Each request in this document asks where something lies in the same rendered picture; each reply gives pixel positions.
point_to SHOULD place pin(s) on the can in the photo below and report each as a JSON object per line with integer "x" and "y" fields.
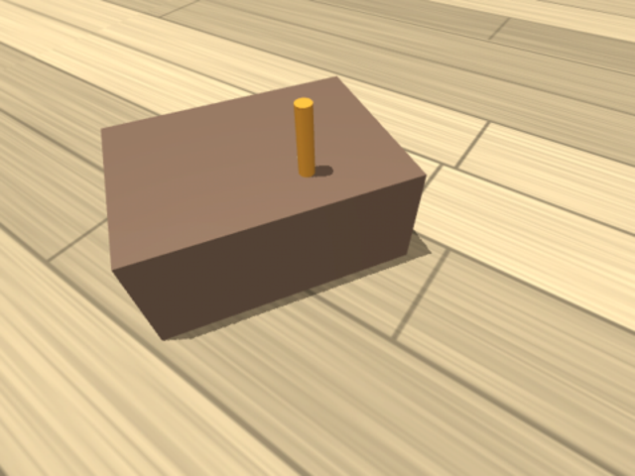
{"x": 304, "y": 121}

